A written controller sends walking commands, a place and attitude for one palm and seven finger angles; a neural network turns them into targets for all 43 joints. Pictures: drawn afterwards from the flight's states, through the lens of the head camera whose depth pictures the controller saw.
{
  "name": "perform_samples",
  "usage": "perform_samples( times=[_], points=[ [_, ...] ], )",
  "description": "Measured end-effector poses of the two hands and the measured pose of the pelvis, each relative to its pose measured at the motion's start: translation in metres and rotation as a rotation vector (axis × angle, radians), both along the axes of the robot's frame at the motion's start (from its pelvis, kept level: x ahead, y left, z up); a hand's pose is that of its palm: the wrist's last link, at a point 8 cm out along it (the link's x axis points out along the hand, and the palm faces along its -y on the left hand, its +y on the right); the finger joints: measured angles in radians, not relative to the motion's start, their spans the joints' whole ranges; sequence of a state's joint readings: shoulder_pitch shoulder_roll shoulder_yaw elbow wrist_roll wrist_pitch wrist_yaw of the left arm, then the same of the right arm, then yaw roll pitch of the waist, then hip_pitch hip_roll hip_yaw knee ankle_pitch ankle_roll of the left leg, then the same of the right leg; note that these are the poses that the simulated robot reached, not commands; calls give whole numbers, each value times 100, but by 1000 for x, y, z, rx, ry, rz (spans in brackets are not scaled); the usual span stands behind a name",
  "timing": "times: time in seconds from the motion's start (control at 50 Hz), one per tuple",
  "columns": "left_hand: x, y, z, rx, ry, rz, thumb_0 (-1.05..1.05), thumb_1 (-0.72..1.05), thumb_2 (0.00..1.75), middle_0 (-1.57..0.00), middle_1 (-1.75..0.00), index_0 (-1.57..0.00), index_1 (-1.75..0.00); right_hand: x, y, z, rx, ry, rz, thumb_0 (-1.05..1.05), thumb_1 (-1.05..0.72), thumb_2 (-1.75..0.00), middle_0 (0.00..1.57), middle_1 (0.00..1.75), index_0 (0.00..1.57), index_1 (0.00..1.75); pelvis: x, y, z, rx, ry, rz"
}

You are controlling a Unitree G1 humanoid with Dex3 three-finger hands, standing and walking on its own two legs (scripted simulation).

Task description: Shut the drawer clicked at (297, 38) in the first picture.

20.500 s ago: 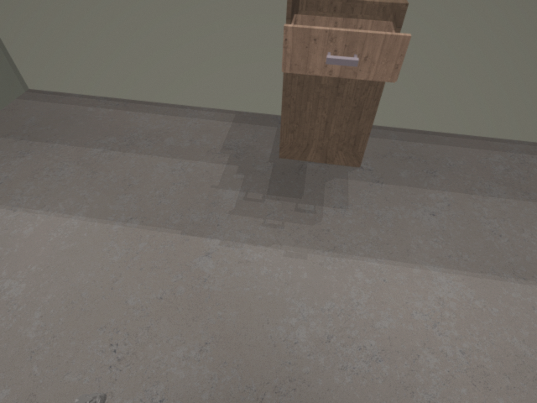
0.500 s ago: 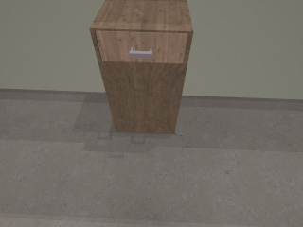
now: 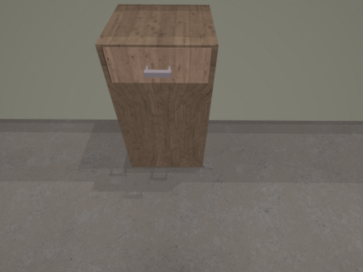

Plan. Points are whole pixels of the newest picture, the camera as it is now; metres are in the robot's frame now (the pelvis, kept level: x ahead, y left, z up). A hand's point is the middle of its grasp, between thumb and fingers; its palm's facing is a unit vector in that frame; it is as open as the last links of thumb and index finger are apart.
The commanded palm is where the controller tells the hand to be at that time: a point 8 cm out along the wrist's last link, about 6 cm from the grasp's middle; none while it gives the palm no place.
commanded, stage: look to check the result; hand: left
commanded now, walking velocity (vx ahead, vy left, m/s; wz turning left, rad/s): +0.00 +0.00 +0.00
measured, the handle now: (158, 70) +0.84 +0.13 -0.02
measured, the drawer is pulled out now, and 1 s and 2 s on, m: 0.00 0.00 0.00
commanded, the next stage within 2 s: stand and wait in 0.52 s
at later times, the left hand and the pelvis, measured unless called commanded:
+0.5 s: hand out of the picture -0.01 +0.16 -0.18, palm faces +0.04 -0.98 -0.18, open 7.4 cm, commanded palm none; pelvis +0.01 -0.01 +0.00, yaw -1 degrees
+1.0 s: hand out of the picture +0.02 +0.16 -0.17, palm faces +0.02 -0.98 -0.20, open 7.4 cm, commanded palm none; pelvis +0.01 -0.01 +0.00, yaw -1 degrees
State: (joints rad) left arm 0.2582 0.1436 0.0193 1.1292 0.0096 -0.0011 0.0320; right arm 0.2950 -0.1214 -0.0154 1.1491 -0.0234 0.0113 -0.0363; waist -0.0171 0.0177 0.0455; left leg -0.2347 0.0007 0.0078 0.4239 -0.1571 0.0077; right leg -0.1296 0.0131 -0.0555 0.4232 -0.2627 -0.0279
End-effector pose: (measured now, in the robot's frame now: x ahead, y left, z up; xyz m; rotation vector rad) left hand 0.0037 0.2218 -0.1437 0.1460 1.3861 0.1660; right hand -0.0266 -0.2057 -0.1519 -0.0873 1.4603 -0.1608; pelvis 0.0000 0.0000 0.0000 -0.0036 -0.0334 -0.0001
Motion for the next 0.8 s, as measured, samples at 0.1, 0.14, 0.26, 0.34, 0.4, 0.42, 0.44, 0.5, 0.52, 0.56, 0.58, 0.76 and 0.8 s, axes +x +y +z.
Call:
perform_samples(
  times=[0.1,0.14,0.26,0.34,0.4,0.42,0.44,0.5,0.52,0.56,0.58,0.76,0.8],
  points=[
    [-8,-4,0,-6,34,8,0,92,90,-20,-30,-20,-30,-1,-1,0,-1,16,-3,1,-91,-90,20,30,20,30,2,-1,0,1,1,-2],
    [-12,-6,-1,-10,47,11,0,91,90,-20,-30,-20,-30,-1,-2,1,-2,18,-3,1,-91,-90,20,30,20,30,3,-2,0,1,2,-3],
    [-20,-13,-1,-23,76,20,0,91,90,-20,-30,-20,-30,6,-5,1,-7,12,2,1,-91,-90,20,30,20,30,5,-3,1,2,4,-4],
    [-21,-16,-2,-28,81,22,0,91,90,-20,-30,-20,-30,13,-7,1,-11,-2,5,1,-91,-90,20,30,20,30,7,-4,1,2,3,-6],
    [-20,-17,-2,-28,79,21,0,91,90,-20,-30,-20,-30,19,-9,1,-13,-14,8,1,-91,-90,20,30,20,30,8,-5,1,2,2,-7],
    [-19,-17,-2,-28,77,20,0,91,90,-20,-30,-20,-30,20,-9,1,-14,-18,9,1,-91,-90,20,30,20,30,8,-5,1,2,2,-8],
    [-18,-17,-1,-27,74,20,0,91,90,-20,-30,-20,-30,22,-10,1,-16,-20,9,1,-91,-90,20,30,20,30,8,-5,1,2,2,-8],
    [-14,-16,-1,-23,63,16,0,91,90,-20,-30,-20,-30,25,-14,2,-22,-29,10,1,-91,-90,20,30,20,30,9,-6,1,2,0,-9],
    [-12,-16,-1,-22,60,15,0,91,90,-20,-30,-20,-30,26,-15,2,-24,-32,10,1,-91,-90,20,30,20,30,9,-6,1,2,0,-9],
    [-9,-14,-1,-18,52,13,0,91,90,-20,-30,-20,-30,28,-16,3,-27,-37,11,1,-91,-90,20,30,20,30,10,-7,1,2,0,-9],
    [-7,-14,-1,-16,48,12,0,91,90,-20,-30,-20,-30,29,-17,3,-28,-38,12,1,-91,-90,20,30,20,30,10,-7,1,2,-1,-9],
    [7,-9,1,-1,16,0,0,91,90,-20,-30,-20,-30,30,-20,3,-29,-40,13,1,-91,-90,20,30,20,30,12,-9,2,3,-3,-10],
    [8,-9,2,1,14,-3,0,91,90,-20,-30,-20,-30,29,-20,3,-28,-38,12,1,-91,-90,20,30,20,30,12,-9,2,3,-2,-10]
  ],
)
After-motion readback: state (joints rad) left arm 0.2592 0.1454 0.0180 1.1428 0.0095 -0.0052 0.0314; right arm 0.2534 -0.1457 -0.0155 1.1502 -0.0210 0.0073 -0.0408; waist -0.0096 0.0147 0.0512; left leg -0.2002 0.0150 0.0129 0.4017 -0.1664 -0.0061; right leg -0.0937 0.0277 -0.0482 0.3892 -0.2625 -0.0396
